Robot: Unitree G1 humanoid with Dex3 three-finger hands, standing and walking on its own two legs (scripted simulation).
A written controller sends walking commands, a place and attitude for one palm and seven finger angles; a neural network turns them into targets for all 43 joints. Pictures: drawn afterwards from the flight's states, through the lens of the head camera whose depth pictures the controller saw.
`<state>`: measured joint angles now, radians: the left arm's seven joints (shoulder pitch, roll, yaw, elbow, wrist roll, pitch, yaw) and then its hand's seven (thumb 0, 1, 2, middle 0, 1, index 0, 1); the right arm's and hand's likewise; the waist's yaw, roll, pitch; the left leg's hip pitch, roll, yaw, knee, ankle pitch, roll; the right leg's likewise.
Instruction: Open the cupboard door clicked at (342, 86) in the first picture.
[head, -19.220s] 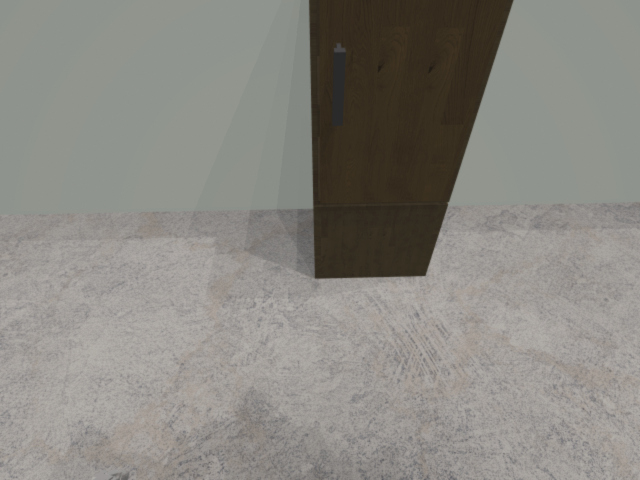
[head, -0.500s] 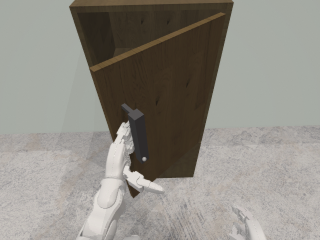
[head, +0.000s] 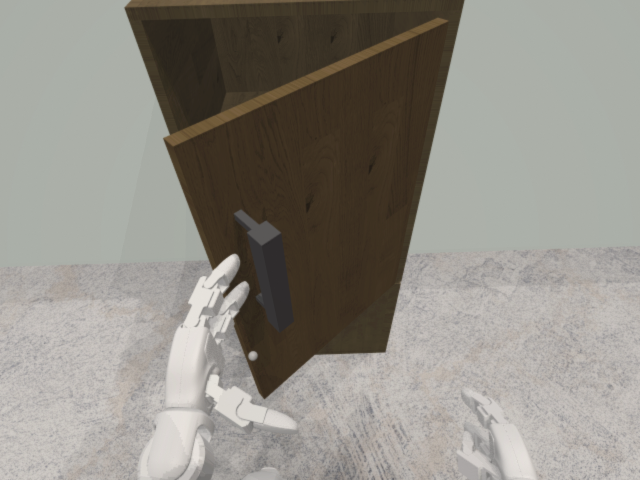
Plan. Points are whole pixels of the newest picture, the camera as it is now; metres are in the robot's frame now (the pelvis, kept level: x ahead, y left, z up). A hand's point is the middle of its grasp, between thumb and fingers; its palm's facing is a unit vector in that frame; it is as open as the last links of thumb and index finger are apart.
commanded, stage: slide the hand sideways off the handle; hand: left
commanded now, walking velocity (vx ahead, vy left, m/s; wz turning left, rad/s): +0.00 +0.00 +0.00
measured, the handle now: (263, 273) +0.34 +0.09 +0.10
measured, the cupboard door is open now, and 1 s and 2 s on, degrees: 42 42 42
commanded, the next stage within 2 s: draw the hand back to the body in 0.42 s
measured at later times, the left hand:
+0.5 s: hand (199, 397) +0.19 +0.14 +0.08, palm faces +0.06 -1.00 -0.03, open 16.3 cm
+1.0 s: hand (142, 386) +0.18 +0.18 +0.13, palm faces +0.07 -1.00 -0.05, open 16.3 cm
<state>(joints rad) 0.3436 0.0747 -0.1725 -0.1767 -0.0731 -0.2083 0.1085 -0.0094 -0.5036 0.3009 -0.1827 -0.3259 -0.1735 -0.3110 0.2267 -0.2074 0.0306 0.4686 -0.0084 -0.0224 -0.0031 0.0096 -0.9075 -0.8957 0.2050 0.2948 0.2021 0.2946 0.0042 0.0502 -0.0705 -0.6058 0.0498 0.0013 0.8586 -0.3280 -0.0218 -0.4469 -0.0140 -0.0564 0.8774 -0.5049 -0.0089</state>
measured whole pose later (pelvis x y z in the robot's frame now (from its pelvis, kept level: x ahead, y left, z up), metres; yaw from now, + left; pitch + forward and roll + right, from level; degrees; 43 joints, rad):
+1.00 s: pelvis +0.01 +0.00 +0.00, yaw +1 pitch +4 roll -2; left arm 0.56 0.22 0.11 -0.41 -0.27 -0.13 -0.15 -0.01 -0.49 0.31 -0.15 -0.30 -0.15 -0.30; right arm 0.27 -0.23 0.04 0.48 0.04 -0.16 -0.07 0.01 -0.91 -0.90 0.21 0.30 0.20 0.29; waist 0.04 0.07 -0.11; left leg -0.60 0.05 -0.03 0.87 -0.34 -0.02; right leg -0.40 -0.01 -0.09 0.84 -0.50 0.00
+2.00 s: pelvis +0.03 +0.01 +0.05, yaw -2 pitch -4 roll +0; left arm 0.46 0.32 0.33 -0.38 -0.07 -0.07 0.11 0.02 0.87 0.89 -0.20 -0.31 -0.20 -0.30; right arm 0.19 -0.23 0.01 0.63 0.00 -0.09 -0.09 0.01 -0.91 -0.90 0.21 0.30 0.20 0.29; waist 0.07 0.05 0.02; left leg -0.18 0.04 0.05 0.43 -0.19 -0.01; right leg -0.01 -0.01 -0.02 0.37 -0.30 0.01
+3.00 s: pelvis -0.09 +0.05 +0.03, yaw +0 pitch -2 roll -2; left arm 0.59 0.39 0.44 -0.57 -0.04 -0.21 0.15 0.02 0.89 0.90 -0.21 -0.31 -0.21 -0.30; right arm 0.21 -0.21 -0.01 0.59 0.00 -0.07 -0.06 0.01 -0.91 -0.90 0.21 0.30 0.20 0.30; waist 0.03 0.03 0.07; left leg -0.50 0.01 0.03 0.71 -0.31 0.00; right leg -0.33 0.01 0.04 0.58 -0.22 0.04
